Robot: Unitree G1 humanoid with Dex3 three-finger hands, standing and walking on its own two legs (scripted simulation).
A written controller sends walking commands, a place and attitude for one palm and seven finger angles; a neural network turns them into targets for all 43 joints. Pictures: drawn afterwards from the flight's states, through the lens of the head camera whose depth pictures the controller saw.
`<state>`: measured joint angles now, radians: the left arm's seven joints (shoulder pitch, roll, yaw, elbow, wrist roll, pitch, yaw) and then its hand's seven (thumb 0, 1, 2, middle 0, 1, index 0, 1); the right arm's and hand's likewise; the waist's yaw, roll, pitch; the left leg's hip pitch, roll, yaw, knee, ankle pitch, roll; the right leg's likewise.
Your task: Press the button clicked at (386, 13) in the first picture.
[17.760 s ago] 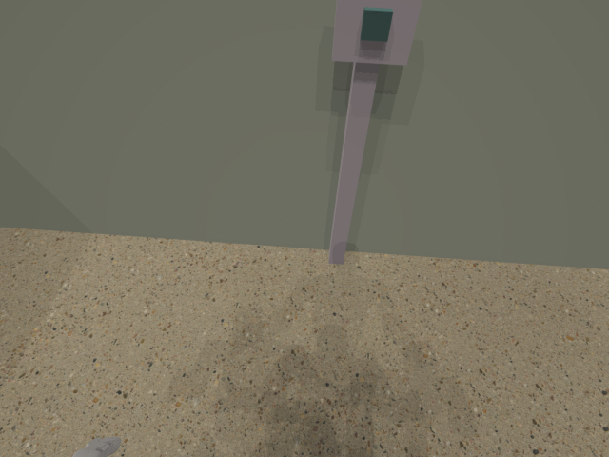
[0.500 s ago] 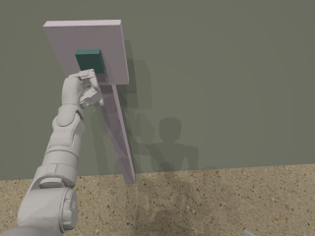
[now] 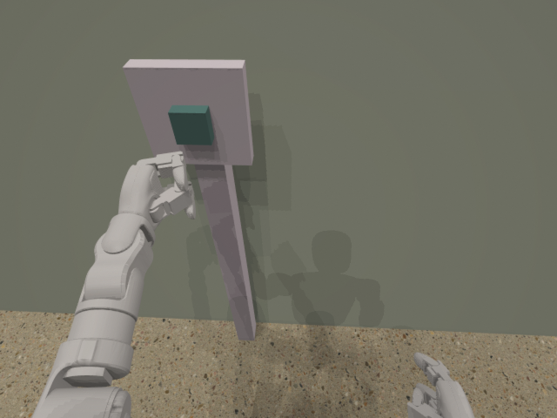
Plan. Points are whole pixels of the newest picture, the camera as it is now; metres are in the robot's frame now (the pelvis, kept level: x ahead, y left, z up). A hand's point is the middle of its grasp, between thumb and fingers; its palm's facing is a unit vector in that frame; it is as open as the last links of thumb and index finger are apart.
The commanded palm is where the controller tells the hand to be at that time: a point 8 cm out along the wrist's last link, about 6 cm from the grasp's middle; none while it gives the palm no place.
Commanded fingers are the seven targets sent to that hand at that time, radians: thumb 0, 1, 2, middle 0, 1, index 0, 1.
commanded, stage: draw the hand back to the body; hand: left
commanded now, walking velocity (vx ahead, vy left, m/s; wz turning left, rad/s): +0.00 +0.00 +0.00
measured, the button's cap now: (192, 124) +0.51 +0.18 +0.18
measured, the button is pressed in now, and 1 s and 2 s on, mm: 0 0 0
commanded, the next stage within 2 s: step back with the hand held close in 1.38 s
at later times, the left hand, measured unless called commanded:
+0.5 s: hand (128, 252) +0.26 +0.20 +0.16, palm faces +0.15 -0.98 -0.16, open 3.1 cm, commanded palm +0.23 +0.24 +0.17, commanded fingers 0.00 0.90 0.90 -1.30 -1.50 -1.30 -1.50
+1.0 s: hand (59, 297) +0.20 +0.25 +0.16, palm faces +0.33 -0.88 -0.33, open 3.1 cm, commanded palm +0.15 +0.29 +0.18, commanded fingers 0.00 0.90 0.90 -1.30 -1.50 -1.30 -1.50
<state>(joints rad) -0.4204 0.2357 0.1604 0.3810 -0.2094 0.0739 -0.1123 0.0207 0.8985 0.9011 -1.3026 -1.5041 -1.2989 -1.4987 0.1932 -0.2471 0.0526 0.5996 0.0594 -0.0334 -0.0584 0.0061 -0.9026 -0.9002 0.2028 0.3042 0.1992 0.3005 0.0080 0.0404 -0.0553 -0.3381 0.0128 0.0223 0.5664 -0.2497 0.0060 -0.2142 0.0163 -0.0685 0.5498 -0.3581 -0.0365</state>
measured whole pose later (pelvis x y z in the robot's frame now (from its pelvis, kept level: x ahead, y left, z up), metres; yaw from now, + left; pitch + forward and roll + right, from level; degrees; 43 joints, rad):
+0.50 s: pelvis -0.02 +0.00 +0.01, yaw -1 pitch -4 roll +0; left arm 0.03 0.29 0.19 -0.09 -0.18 0.06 -0.06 0.02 0.90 0.90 -1.30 -1.50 -1.30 -1.50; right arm 0.16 -0.25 0.06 0.60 0.04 -0.09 -0.08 0.01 -0.90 -0.90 0.20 0.30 0.20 0.30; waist 0.03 0.06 -0.02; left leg -0.22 0.02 0.03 0.49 -0.20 0.00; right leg -0.10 0.03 -0.06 0.46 -0.30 -0.04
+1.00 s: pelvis +0.00 +0.03 +0.01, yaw -2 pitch -5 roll -1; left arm 0.44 0.30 0.23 -0.39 -0.07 -0.11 0.09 0.02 0.89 0.90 -1.31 -1.50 -1.30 -1.50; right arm 0.19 -0.22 0.04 0.63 -0.01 -0.05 -0.06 0.01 -0.90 -0.90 0.20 0.30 0.20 0.30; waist 0.05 0.06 0.02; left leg -0.13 0.00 0.06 0.40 -0.18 0.04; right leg 0.00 0.00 -0.03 0.34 -0.26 0.00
